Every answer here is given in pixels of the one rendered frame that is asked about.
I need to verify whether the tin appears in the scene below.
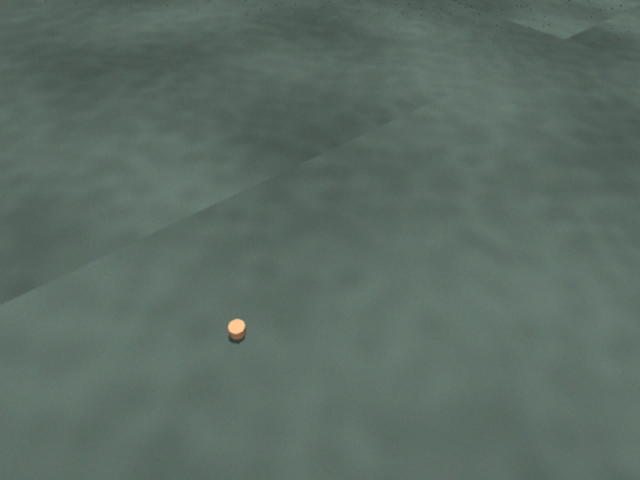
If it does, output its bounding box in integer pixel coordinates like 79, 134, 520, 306
228, 319, 246, 340

